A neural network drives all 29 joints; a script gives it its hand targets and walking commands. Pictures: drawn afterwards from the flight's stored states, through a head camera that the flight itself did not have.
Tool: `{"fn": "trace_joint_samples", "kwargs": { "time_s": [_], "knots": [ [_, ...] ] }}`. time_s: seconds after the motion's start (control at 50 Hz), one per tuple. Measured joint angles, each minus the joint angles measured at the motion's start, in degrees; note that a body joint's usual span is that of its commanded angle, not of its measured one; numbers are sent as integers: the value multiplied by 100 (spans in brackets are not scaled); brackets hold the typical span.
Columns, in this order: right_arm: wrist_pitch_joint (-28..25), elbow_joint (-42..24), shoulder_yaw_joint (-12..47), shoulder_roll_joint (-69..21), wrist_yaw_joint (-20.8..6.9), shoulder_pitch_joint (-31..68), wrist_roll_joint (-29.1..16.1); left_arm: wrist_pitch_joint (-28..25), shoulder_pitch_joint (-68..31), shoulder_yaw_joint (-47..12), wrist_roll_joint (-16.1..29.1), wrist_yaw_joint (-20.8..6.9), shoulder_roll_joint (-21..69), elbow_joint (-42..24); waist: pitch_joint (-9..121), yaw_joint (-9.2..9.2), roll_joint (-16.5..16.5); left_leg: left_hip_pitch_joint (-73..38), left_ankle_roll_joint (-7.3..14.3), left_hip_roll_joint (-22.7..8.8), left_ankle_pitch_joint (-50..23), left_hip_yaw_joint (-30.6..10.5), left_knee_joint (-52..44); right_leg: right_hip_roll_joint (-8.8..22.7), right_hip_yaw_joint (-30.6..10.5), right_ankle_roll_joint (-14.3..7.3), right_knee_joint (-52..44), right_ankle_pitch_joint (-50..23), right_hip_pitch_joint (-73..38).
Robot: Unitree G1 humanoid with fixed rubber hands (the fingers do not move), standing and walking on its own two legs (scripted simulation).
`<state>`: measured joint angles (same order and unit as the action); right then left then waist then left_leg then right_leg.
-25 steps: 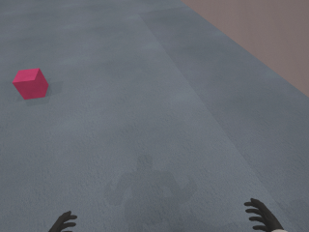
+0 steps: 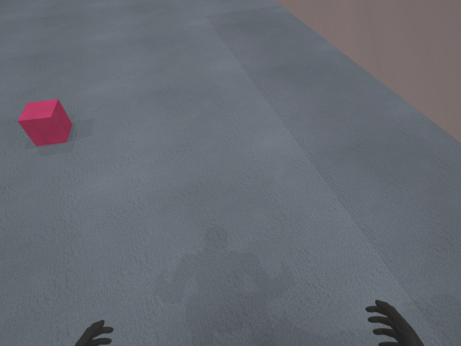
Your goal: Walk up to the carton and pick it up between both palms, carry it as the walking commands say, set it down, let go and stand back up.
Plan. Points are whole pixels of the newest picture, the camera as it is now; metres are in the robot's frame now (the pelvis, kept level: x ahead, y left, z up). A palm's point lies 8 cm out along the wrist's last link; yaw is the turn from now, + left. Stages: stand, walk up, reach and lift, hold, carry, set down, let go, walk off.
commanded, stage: stand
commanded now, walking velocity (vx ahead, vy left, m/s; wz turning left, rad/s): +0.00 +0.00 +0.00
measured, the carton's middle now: (47, 122) +1.54 +1.19 -0.65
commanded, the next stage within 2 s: walk up in 0.06 s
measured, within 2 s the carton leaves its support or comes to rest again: neither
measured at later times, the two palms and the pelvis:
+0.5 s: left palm out of the picture +0.08 +0.38 -0.06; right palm (405, 327) +0.16 -0.28 -0.06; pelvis +0.02 +0.04 +0.01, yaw +4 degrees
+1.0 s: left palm out of the picture +0.14 +0.51 -0.05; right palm (302, 245) +0.32 -0.13 -0.07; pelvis +0.15 +0.16 +0.01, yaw +12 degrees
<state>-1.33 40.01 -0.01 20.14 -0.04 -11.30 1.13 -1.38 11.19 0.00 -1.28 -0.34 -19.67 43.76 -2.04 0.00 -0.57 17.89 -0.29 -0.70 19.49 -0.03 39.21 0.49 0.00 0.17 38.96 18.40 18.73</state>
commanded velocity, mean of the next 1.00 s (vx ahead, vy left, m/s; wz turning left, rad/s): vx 0.00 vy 0.00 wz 0.00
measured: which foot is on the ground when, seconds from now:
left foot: down 0.00-0.30, up 0.32-0.58, down 0.60-0.86, up 0.88-1.00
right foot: down 0.00-0.60, up 0.62-0.82, down 0.84-1.00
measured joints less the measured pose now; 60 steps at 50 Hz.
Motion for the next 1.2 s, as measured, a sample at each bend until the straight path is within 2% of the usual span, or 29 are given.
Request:
{"fn": "trace_joint_samples", "kwargs": {
  "time_s": [0.26,0.32,0.4,0.44,0.5,0.58,0.6,0.62,0.64,0.68,0.72,0.76,0.82,0.86,0.88,0.92,0.96,1.06,1.12,1.16,1.18,1.2],
  "knots": [
    [-1,81,0,1,-1,62,0,-9,-29,0,0,1,-1,104,0,0,33,0,-3,0,-85,0,-88,0,0,0,-87,-84,0],
    [5,84,-2,154,-311,-64,44,-195,134,1,0,-63,-80,101,98,3,-6,29,143,15,312,3,66,9,8,-65,-82,54,-41],
    [93,84,-118,451,-608,-208,84,-318,391,4,0,-21,-399,107,125,7,35,604,70,-36,316,5,1308,276,94,-79,-261,34,-222],
    [99,81,-225,614,-709,-235,83,-323,530,3,0,-9,-539,105,130,3,21,743,4,-147,244,-2,1466,431,103,-79,-425,29,-374],
    [114,78,-349,762,-829,-236,65,-344,643,1,0,-27,-747,103,143,0,18,785,-97,-355,105,-7,1253,657,116,-24,-606,30,-562],
    [117,80,-419,816,-894,-287,13,-344,513,1,-11,-101,-969,101,211,-6,-20,689,-151,-476,49,43,131,910,235,44,-524,225,-575],
    [93,79,-425,845,-876,-362,12,-344,442,2,-11,-118,-1010,102,208,-8,-47,573,-104,-432,-26,64,-212,974,243,38,-265,389,-529],
    [82,84,-427,824,-828,-417,12,-340,380,3,-11,-118,-1053,109,165,-7,8,550,-86,-321,-430,81,-192,1094,243,15,300,546,-393],
    [78,87,-427,760,-766,-507,18,-314,316,3,-11,-104,-1062,111,138,-11,75,540,-81,-219,-525,90,-9,1117,230,7,1038,708,-215],
    [74,84,-424,618,-701,-743,-11,-307,189,1,-11,-102,-1066,103,169,-11,141,432,11,-129,-387,50,62,847,234,6,2068,797,163],
    [75,80,-425,579,-668,-936,-14,-315,73,-1,3,-127,-1070,98,174,-4,161,269,159,-99,-296,12,-104,507,220,6,2036,816,380],
    [75,79,-425,597,-647,-1082,-14,-343,0,-2,6,-166,-1073,97,177,-2,159,175,245,-50,-295,-36,-252,272,211,6,1466,884,450],
    [75,76,-425,606,-646,-1112,-14,-391,69,-2,6,-163,-1073,99,192,3,144,152,219,10,-253,-64,-317,39,204,1,319,778,407],
    [74,78,-426,605,-645,-1038,-19,-485,236,-2,6,-127,-1068,104,193,2,116,155,174,56,-29,-89,-149,7,204,-106,-290,-104,235],
    [74,80,-427,599,-638,-964,-19,-512,370,-1,5,-92,-1066,110,192,5,101,208,172,93,153,-87,169,28,203,-117,-276,-347,187],
    [74,79,-427,598,-623,-765,-19,-514,640,-2,5,-40,-1058,117,192,8,19,445,148,102,188,-87,1036,66,216,-118,-308,-221,4],
    [75,76,-425,602,-633,-550,-19,-514,831,-3,5,-16,-1058,114,195,3,-53,641,97,54,193,-97,1405,151,226,-118,-459,-57,-206],
    [75,73,-424,612,-765,-48,-24,-517,1053,-4,5,-40,-1055,111,198,-3,-166,783,-41,-173,135,-105,950,435,268,-80,-788,110,-675],
    [38,72,-424,619,-789,158,-44,-517,999,-3,5,-76,-1056,108,219,-7,-200,785,-4,-257,-125,-105,13,621,342,151,-746,306,-765],
    [-53,79,-425,629,-763,108,-44,-503,843,-1,5,-88,-1056,115,199,-9,-131,706,32,-121,-650,-39,-346,851,394,165,-188,586,-683],
    [-84,83,-428,614,-714,19,-44,-486,751,-1,6,-82,-1030,116,188,-15,-54,684,42,17,-672,-28,-188,995,407,133,500,653,-497],
    [-106,84,-427,603,-666,-110,-52,-481,658,-2,6,-78,-983,113,190,-18,-41,619,71,86,-552,-64,-80,960,384,102,1212,684,-278]
  ]
}}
